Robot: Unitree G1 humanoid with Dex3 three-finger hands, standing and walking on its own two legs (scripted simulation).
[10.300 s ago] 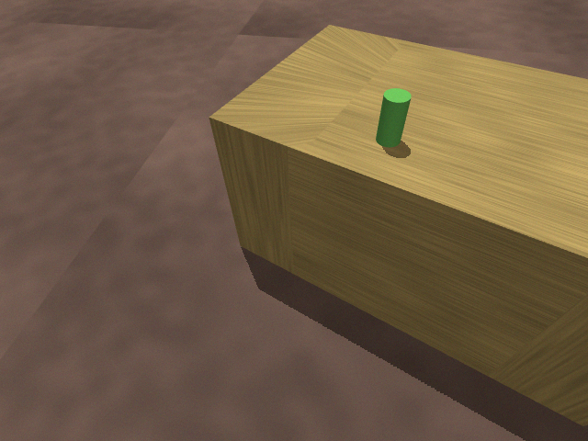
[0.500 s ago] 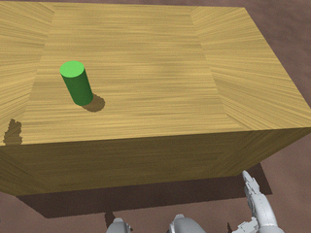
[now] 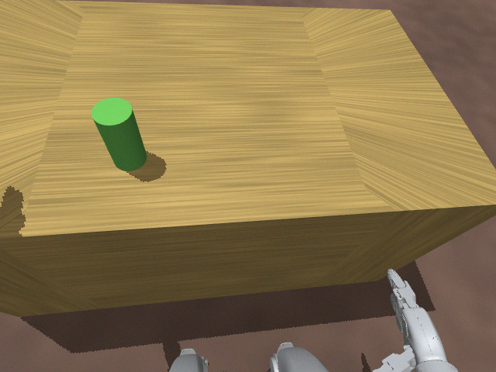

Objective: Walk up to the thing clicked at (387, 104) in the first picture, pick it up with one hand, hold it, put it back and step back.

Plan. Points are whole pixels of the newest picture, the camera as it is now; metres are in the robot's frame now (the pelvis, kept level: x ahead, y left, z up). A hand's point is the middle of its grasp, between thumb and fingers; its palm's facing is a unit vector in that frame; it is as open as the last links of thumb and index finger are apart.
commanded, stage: go down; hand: left
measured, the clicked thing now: (122, 137) +0.53 +0.21 +0.00
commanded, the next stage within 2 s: approach in 0.94 s
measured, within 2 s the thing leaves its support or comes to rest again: neither
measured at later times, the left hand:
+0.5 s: hand out of the picture +0.43 +0.39 +0.12, palm faces +0.23 -0.97 +0.00, open 17.6 cm
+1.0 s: hand out of the picture +0.44 +0.40 +0.11, palm faces +0.25 -0.97 +0.01, open 17.5 cm
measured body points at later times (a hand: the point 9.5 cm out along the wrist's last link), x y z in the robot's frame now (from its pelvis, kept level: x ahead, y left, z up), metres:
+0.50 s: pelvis -0.01 +0.00 -0.01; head +0.10 +0.05 +0.42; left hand +0.41 +0.45 +0.12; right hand +0.14 -0.26 -0.03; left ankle -0.01 +0.12 -0.68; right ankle -0.01 -0.15 -0.68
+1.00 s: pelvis +0.00 +0.01 -0.01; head +0.12 +0.06 +0.42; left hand +0.42 +0.45 +0.11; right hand +0.15 -0.25 -0.02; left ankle -0.01 +0.12 -0.68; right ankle -0.01 -0.15 -0.68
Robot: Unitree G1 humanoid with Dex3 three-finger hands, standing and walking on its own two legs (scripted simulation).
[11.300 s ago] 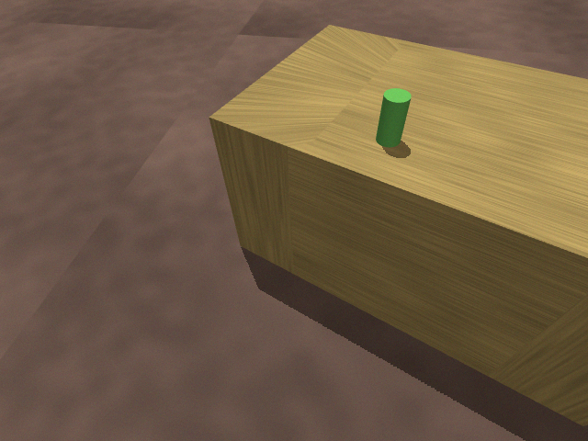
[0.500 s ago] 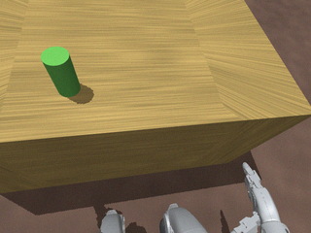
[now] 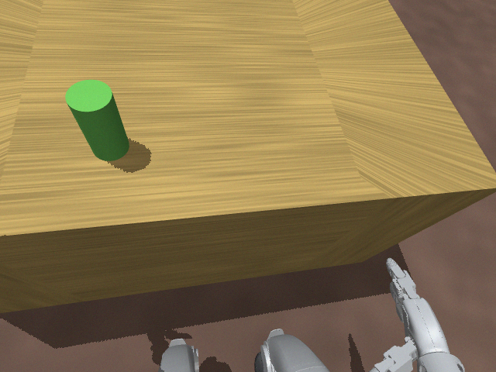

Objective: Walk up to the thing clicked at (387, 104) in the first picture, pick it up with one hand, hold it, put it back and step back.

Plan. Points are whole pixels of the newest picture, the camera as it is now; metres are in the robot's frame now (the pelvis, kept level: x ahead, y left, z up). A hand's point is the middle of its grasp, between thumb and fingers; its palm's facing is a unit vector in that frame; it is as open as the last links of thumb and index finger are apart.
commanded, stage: approach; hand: left
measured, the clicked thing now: (101, 123) +0.53 +0.21 +0.01
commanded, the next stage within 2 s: close in in 0.34 s
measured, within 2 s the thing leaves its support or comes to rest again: neither
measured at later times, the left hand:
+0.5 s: hand (38, 155) +0.47 +0.29 +0.02, palm faces +0.13 -0.99 +0.07, open 17.4 cm
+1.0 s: hand (83, 140) +0.50 +0.23 +0.01, palm faces +0.21 -0.98 +0.00, open 17.1 cm
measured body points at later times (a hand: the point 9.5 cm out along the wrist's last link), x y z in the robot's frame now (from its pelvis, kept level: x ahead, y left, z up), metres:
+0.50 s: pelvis -0.02 +0.00 -0.02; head +0.12 +0.07 +0.40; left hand +0.45 +0.34 +0.02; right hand +0.14 -0.25 -0.01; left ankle -0.01 +0.12 -0.67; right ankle -0.01 -0.15 -0.67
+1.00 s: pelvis -0.03 -0.01 -0.04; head +0.13 +0.03 +0.38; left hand +0.48 +0.28 +0.01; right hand +0.13 -0.26 -0.04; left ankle -0.01 +0.12 -0.67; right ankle -0.01 -0.15 -0.67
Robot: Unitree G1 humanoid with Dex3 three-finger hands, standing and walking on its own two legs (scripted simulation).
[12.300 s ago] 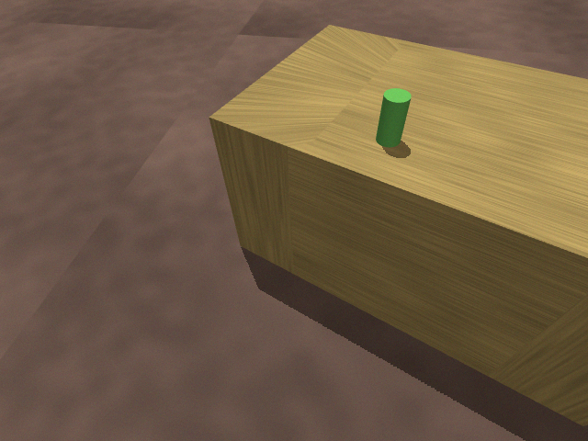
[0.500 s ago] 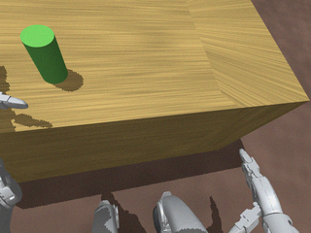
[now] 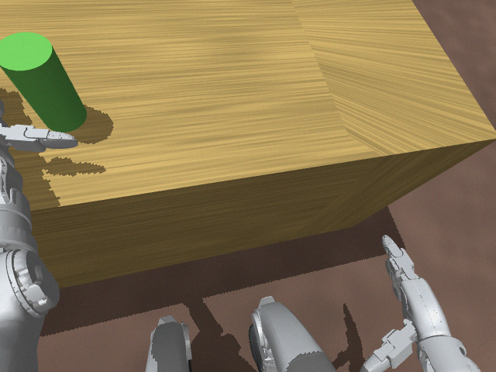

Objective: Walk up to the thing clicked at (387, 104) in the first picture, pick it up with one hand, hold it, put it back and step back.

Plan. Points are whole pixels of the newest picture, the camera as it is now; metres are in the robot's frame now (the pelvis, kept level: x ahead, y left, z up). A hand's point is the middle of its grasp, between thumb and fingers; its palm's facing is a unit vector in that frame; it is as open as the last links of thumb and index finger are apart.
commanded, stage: close in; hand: left
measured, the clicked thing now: (47, 87) +0.55 +0.22 +0.05
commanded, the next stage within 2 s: close in 0.02 s
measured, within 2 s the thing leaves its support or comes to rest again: leaves its support in 1.46 s
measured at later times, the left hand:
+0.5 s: hand (49, 89) +0.56 +0.22 +0.04, palm faces +0.22 -0.98 +0.01, open 15.1 cm
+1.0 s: hand (43, 88) +0.56 +0.23 +0.05, palm faces +0.23 -0.97 -0.02, open 9.6 cm
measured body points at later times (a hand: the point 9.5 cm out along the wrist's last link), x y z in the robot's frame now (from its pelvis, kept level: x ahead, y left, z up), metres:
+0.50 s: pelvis +0.01 -0.01 -0.01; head +0.17 +0.04 +0.41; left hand +0.54 +0.27 +0.04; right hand +0.17 -0.27 +0.00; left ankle +0.02 +0.12 -0.63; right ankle +0.03 -0.15 -0.63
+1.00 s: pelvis -0.01 +0.00 -0.01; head +0.16 +0.04 +0.41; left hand +0.54 +0.28 +0.05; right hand +0.15 -0.27 +0.00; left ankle +0.02 +0.12 -0.63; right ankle +0.03 -0.15 -0.63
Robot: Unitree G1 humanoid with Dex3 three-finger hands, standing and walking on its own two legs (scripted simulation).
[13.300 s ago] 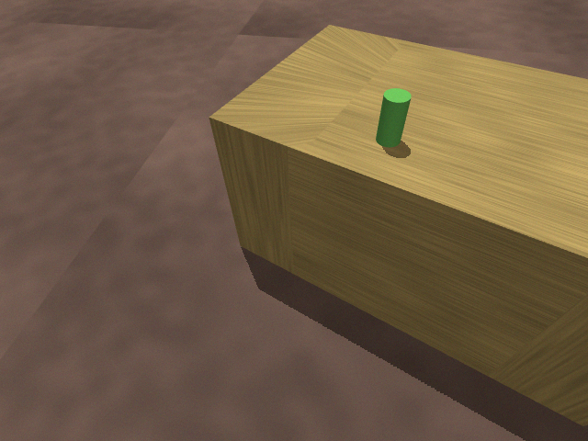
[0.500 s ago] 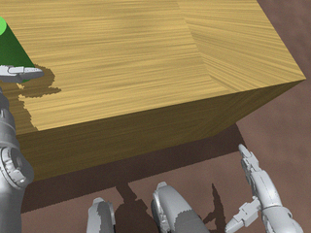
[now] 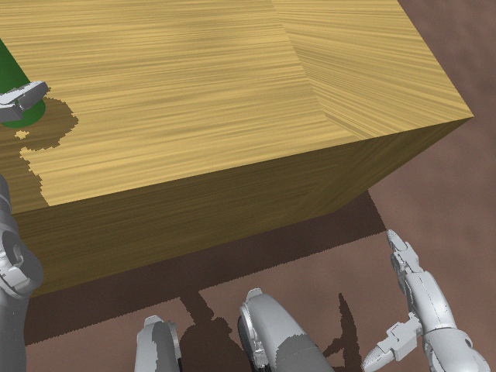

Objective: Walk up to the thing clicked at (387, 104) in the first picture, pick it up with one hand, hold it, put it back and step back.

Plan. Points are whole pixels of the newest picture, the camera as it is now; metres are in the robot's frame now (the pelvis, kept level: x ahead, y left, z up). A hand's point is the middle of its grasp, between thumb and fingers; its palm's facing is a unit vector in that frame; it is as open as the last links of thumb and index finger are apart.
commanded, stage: close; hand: left
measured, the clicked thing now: out of the picture +0.56 +0.24 +0.06
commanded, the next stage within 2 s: settle in 0.08 s
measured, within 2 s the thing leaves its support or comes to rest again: leaves its support in 0.46 s
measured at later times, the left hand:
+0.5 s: hand out of the picture +0.55 +0.23 +0.06, palm faces +0.23 -0.97 -0.03, open 9.5 cm
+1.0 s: hand out of the picture +0.53 +0.22 +0.10, palm faces +0.23 -0.97 -0.01, open 9.6 cm
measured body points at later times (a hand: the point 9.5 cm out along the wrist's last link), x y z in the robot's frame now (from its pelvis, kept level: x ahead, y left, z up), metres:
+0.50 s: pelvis +0.03 +0.00 +0.02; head +0.18 +0.05 +0.44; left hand +0.53 +0.29 +0.07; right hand +0.20 -0.25 +0.02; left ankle +0.02 +0.13 -0.62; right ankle +0.03 -0.14 -0.62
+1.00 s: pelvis +0.02 +0.00 +0.04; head +0.15 +0.03 +0.47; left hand +0.52 +0.28 +0.11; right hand +0.18 -0.26 +0.03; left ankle +0.02 +0.13 -0.62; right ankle +0.03 -0.14 -0.62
